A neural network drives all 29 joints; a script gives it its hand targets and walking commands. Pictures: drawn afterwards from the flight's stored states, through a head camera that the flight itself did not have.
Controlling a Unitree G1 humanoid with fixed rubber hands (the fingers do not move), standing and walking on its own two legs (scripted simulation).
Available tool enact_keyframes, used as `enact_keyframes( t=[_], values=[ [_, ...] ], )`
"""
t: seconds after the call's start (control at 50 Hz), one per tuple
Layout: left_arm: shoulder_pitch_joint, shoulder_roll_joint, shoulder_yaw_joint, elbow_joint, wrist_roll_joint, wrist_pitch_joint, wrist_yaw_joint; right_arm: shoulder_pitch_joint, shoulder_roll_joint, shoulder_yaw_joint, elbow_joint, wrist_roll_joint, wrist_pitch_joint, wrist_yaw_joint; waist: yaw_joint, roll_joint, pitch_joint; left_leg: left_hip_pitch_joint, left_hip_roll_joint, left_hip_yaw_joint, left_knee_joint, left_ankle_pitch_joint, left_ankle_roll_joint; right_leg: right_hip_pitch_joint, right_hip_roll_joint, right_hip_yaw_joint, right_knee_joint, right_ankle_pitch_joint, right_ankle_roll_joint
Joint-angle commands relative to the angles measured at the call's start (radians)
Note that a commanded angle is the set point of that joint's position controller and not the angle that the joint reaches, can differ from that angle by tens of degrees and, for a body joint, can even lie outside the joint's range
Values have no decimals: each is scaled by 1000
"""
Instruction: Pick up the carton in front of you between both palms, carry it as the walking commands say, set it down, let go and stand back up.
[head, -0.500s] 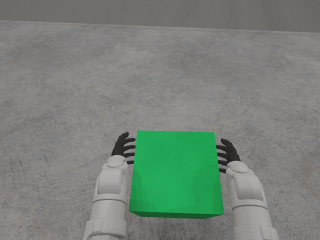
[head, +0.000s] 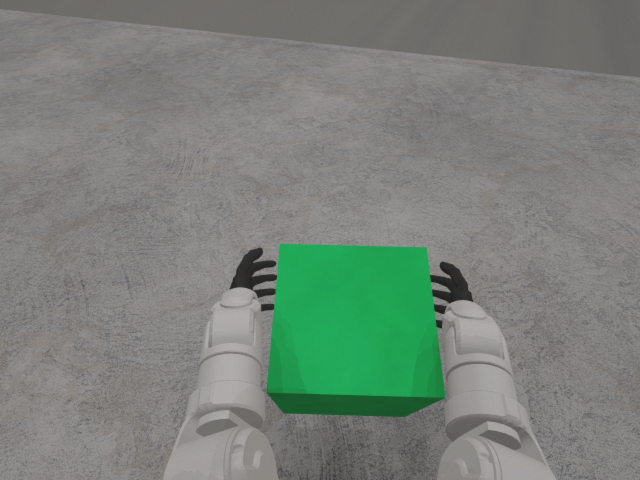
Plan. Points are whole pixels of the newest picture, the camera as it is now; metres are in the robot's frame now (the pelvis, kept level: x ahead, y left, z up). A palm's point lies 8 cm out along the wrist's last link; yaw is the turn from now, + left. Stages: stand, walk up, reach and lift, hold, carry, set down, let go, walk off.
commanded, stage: set down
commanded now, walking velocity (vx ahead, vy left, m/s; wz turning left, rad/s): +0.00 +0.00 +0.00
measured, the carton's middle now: (348, 338) +0.33 -0.01 -0.07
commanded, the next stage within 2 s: none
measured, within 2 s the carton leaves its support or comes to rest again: neither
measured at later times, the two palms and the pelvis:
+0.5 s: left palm (283, 349) +0.38 +0.10 -0.18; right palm (435, 365) +0.36 -0.18 -0.20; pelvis -0.04 -0.02 -0.12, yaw +0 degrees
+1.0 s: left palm (297, 370) +0.41 +0.09 -0.33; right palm (428, 380) +0.39 -0.20 -0.34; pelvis -0.06 -0.01 -0.25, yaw -2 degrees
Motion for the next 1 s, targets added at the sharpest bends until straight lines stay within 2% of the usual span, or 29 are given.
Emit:
enact_keyframes(
  t=[0.0,0.04,0.06,0.12,0.14,0.18,0.22,0.28,0.3,0.32,0.34,0.36,0.38,0.4,0.42,0.46,0.5,0.62,0.66,0.68,0.72,0.74,0.8,0.82,0.86,0.9,0.92,0.96,0.98],
  values=[
    [-461,-622,-208,170,-56,-118,-174,-564,673,278,111,116,-139,184,19,-7,-116,-27,-25,-139,13,-52,15,-293,33,88,-57,-44,-21],
    [-467,-599,-243,123,-76,-168,-172,-506,620,269,120,111,-193,172,-15,69,-206,-135,-25,-156,76,-47,-5,-366,45,69,10,-21,-20],
    [-481,-619,-222,188,-74,-199,-171,-564,631,303,45,136,-233,171,21,-10,-227,-112,-44,-137,84,-30,13,-385,55,61,14,3,-11],
    [-437,-669,-282,170,-133,-267,-167,-547,542,368,44,145,-314,162,-40,26,-355,-206,-59,-152,168,53,-1,-429,55,67,104,53,-16],
    [-492,-631,-322,183,-139,-297,-166,-553,629,397,68,150,-334,170,-38,-50,-422,-195,-65,-144,200,17,6,-447,78,54,129,53,0],
    [-439,-674,-280,188,-96,-326,-144,-562,586,415,24,165,-392,160,-3,47,-473,-237,-83,-159,248,116,-9,-557,69,93,167,98,-6],
    [-563,-667,-401,202,-163,-380,-135,-645,581,471,32,198,-436,164,-71,13,-578,-315,-78,-158,329,93,-8,-580,78,78,269,117,-3],
    [-599,-712,-517,105,-208,-429,-118,-649,675,589,44,249,-477,170,-27,-13,-797,-410,-84,-148,429,190,-15,-657,93,64,373,219,3],
    [-585,-668,-454,174,-172,-432,-109,-823,628,611,-67,290,-493,159,56,7,-903,-483,-102,-111,468,198,-21,-648,87,77,414,217,20],
    [-596,-838,-578,95,-246,-438,-93,-752,627,649,-52,313,-500,171,-76,86,-1056,-414,-92,-151,517,312,-32,-666,89,68,473,328,0],
    [-610,-747,-591,61,-247,-439,-83,-679,685,672,41,326,-480,187,39,31,-1046,-428,-99,-130,521,288,-37,-758,97,70,482,270,6],
    [-584,-843,-640,69,-262,-434,-82,-667,699,665,-3,333,-491,183,-52,75,-1127,-439,-93,-133,584,314,-38,-749,120,64,512,295,2],
    [-575,-803,-573,95,-231,-419,-86,-716,700,704,-26,357,-475,183,56,51,-1148,-522,-108,-113,609,301,-35,-791,97,103,525,280,12],
    [-522,-856,-615,96,-248,-402,-81,-736,668,690,-36,343,-470,188,-54,28,-1172,-546,-114,-122,609,269,-44,-814,109,54,543,288,22],
    [-567,-891,-674,36,-285,-401,-86,-692,707,703,-6,325,-447,204,-36,34,-1175,-585,-116,-121,625,276,-58,-829,119,52,582,305,16],
    [-628,-862,-616,99,-271,-369,-104,-718,730,682,39,317,-412,214,-28,-66,-1091,-736,-108,-113,659,74,-44,-915,107,61,567,134,25],
    [-608,-900,-640,85,-261,-327,-109,-748,728,695,16,343,-385,221,-47,50,-1038,-773,-110,-115,674,53,-49,-955,110,57,621,109,14],
    [-699,-813,-542,191,-241,-306,-73,-841,660,625,95,349,-360,225,-36,15,-1017,-930,-123,-96,747,-32,-40,-1202,138,5,733,7,28],
    [-649,-817,-507,180,-243,-322,-67,-911,685,661,97,402,-366,219,66,-39,-1053,-1018,-129,-61,818,-21,-41,-1141,116,45,730,10,34],
    [-738,-816,-501,206,-253,-310,-68,-892,633,600,120,342,-360,223,-59,-35,-1033,-1058,-139,-83,827,-42,-52,-1162,117,17,763,35,33],
    [-752,-847,-479,210,-244,-325,-68,-913,678,619,167,361,-360,208,43,-38,-1087,-1082,-151,-43,873,-37,-53,-1181,115,61,751,8,35],
    [-738,-822,-514,205,-271,-315,-70,-895,636,604,115,357,-367,202,-47,-4,-1109,-1082,-141,-67,885,-77,-63,-1174,124,39,783,-18,23],
    [-788,-853,-489,242,-280,-313,-49,-914,572,554,210,319,-372,213,-63,61,-994,-1163,-150,-53,900,-136,-75,-1341,137,10,831,-102,5],
    [-817,-870,-499,234,-286,-320,-40,-1011,585,543,162,350,-391,221,-9,109,-1041,-1128,-154,-68,901,-121,-70,-1331,121,18,878,-83,-5],
    [-840,-850,-457,280,-287,-314,-26,-989,495,504,194,317,-388,218,-116,100,-1014,-1204,-146,-60,944,-191,-86,-1337,123,21,875,-160,-21],
    [-841,-802,-504,229,-299,-335,-11,-1034,552,577,163,357,-393,216,-35,24,-1120,-1204,-157,-64,985,-96,-75,-1356,129,12,930,-66,11],
    [-880,-800,-483,261,-302,-341,-15,-1013,574,558,192,359,-385,211,-86,33,-1133,-1224,-156,-44,1018,-80,-80,-1283,120,22,928,-7,12],
    [-931,-814,-500,240,-335,-336,-2,-1085,498,577,141,406,-395,220,-88,126,-1155,-1254,-162,-49,1035,-118,-98,-1310,128,16,986,-14,-11],
    [-943,-800,-524,188,-337,-354,12,-1004,535,563,215,386,-379,227,-45,66,-1163,-1202,-158,-48,1034,-96,-81,-1352,133,-1,997,-3,1]
  ],
)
